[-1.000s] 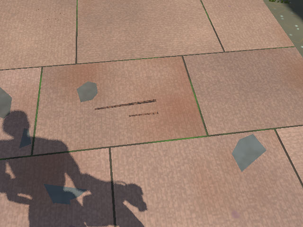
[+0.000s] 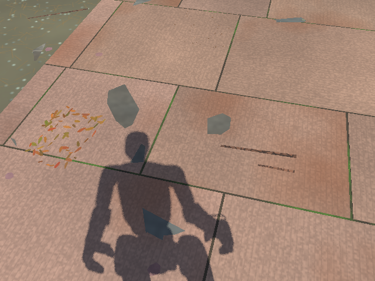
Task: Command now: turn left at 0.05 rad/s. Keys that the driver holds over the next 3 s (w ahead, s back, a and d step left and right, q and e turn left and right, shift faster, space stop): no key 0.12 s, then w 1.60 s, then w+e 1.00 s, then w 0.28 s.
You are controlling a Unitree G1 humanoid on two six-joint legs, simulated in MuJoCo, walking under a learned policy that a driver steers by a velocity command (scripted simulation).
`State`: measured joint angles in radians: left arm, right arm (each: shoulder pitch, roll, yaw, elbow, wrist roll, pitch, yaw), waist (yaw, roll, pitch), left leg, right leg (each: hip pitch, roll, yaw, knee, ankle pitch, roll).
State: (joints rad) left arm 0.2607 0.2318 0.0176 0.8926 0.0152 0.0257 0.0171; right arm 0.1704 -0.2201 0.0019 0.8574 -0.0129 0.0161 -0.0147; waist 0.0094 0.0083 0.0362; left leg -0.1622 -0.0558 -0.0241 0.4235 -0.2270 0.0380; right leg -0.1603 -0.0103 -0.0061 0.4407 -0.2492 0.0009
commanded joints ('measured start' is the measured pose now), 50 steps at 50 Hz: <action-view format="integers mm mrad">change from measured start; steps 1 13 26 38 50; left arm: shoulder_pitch -19 88 -77 -380 -12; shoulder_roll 114 170 88 39 32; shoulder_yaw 20 58 46 13 36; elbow -21 89 38 -99 70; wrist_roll -1 3 23 6 0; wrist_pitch -28 -15 -80 -67 -121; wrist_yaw -1 2 -62 -55 -24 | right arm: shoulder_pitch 25 13 250 391 239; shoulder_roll -131 -77 -116 -100 -34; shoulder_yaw -34 -29 -47 -31 -47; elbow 4 69 149 232 151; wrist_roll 3 -27 -4 -8 -27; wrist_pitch -9 -22 -107 -116 -83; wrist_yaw -3 16 7 -4 32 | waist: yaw -13 31 -15 -61 -47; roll -83 -155 57 105 -40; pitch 4 124 89 108 4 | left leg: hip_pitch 40 -271 179 211 -322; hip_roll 105 48 286 255 149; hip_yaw -105 52 -300 -54 -30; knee -80 281 -359 -277 767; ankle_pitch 106 -198 -186 545 -31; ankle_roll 20 28 135 146 47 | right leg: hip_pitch -42 -51 -546 -436 -37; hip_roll -94 -297 -60 -5 -213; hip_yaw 113 427 20 -116 238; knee -133 -347 562 186 -289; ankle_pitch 112 -574 16 152 94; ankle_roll -31 -229 -80 -66 -222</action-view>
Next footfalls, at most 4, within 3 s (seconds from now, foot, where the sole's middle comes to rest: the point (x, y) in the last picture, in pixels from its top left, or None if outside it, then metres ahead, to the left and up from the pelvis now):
0.86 right None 0.41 -0.08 -0.78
1.40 left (179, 227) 0.73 0.08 -0.78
1.96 right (222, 168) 1.02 -0.10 -0.78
2.52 left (205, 112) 1.37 -0.03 -0.78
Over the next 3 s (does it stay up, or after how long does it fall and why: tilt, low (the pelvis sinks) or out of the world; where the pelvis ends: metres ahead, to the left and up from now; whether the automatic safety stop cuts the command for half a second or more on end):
stays up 1.38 -0.18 -0.01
